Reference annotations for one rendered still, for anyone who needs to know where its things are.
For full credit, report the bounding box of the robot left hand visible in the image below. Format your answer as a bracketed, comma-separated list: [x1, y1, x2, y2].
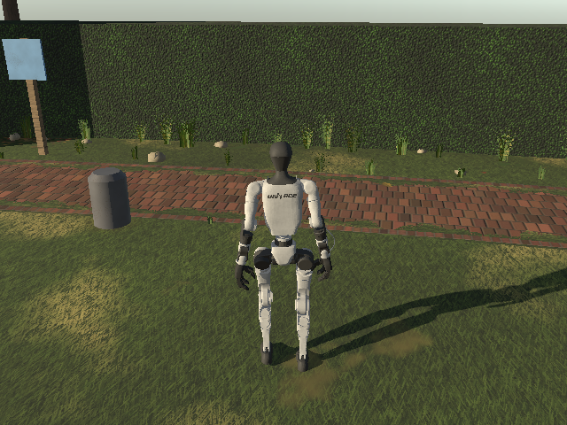
[235, 263, 255, 290]

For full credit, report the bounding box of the robot right forearm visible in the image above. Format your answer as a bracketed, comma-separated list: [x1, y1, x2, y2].
[314, 215, 330, 259]

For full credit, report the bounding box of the left robot thigh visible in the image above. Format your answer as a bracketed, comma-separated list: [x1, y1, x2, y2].
[253, 247, 273, 306]

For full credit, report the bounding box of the left robot foot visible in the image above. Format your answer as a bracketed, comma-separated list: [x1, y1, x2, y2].
[260, 342, 273, 365]

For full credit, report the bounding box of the robot right hand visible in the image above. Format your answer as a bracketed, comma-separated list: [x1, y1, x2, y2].
[311, 256, 332, 282]

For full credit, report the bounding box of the left robot upper arm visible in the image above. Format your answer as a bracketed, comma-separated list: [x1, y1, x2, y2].
[244, 180, 263, 231]

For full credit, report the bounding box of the robot left forearm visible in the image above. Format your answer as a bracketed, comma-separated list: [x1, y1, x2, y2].
[236, 218, 253, 266]

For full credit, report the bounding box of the right robot upper arm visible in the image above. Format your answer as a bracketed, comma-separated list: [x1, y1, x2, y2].
[300, 179, 322, 228]

